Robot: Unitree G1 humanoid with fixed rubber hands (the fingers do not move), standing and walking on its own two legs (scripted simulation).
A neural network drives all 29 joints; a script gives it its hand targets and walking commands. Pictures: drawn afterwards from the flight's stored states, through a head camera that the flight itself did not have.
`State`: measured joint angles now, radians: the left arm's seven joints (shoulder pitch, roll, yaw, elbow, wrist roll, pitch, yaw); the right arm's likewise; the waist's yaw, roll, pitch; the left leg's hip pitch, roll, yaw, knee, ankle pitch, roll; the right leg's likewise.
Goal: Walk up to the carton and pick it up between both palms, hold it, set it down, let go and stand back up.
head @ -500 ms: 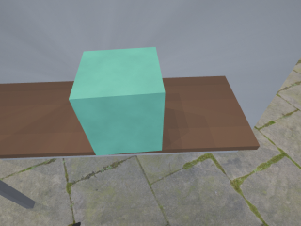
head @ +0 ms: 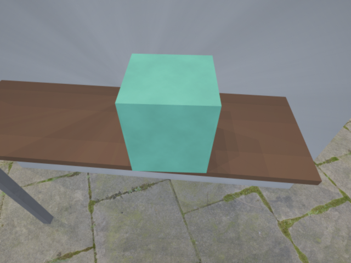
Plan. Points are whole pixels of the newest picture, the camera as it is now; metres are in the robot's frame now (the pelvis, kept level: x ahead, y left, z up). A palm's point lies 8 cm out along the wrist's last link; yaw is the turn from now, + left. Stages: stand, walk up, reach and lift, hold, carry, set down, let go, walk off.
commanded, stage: walk up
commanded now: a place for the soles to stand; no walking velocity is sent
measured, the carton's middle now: (170, 115) +0.48 +0.02 +0.07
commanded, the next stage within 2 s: reach and lift in 0.86 s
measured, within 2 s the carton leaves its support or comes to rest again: neither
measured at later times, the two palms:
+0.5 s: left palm out of the picture +0.06 +0.28 -0.13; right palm out of the picture +0.05 -0.25 -0.12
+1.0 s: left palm out of the picture +0.14 +0.28 -0.12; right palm out of the picture +0.15 -0.25 -0.13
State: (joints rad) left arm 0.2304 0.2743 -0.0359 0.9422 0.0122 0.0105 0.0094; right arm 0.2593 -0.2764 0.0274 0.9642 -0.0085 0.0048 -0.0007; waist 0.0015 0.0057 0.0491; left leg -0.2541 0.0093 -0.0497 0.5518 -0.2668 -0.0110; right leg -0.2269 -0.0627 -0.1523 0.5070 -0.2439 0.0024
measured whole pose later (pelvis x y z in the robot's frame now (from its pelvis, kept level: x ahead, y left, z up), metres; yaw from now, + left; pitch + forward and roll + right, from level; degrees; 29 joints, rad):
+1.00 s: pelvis -0.01 +0.01 -0.03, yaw -2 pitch -2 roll -1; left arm 0.07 0.34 0.03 0.58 0.01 0.48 0.02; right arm -0.04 -0.24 -0.08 0.96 -0.08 0.00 0.07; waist 0.01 -0.02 0.12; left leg -0.39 0.03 -0.02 0.80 -0.38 -0.01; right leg -0.37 -0.04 -0.09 0.75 -0.35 0.01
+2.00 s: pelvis +0.04 +0.01 +0.01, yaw -5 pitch -6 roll -1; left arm 0.34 0.23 0.07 0.12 -0.06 0.24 -0.02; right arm 0.35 -0.13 -0.01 0.27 0.07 -0.01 -0.04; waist 0.07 -0.01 0.08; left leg 0.02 0.03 0.07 0.31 -0.23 -0.01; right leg 0.02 -0.02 -0.03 0.25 -0.16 0.02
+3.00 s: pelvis +0.03 +0.01 +0.01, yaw -5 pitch -6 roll -1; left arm -0.03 0.28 0.13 -0.05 -0.21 0.36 -0.06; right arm 0.02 -0.14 0.03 0.00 0.25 0.16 -0.21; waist 0.05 -0.01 0.10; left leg 0.00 0.04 0.06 0.34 -0.23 -0.01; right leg 0.00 -0.01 -0.03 0.26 -0.16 0.02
